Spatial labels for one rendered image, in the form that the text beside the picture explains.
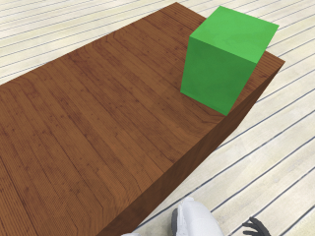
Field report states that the right robot shin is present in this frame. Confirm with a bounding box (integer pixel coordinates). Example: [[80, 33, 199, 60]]
[[176, 197, 194, 236]]

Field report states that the pedestal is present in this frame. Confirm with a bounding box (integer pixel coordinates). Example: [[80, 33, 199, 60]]
[[0, 2, 285, 236]]

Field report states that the carton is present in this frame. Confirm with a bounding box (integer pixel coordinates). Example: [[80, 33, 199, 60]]
[[180, 6, 280, 116]]

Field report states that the right robot thigh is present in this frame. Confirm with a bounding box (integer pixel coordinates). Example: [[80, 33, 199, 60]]
[[177, 201, 224, 236]]

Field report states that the right robot hand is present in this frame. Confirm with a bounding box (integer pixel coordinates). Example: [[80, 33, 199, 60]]
[[242, 216, 272, 236]]

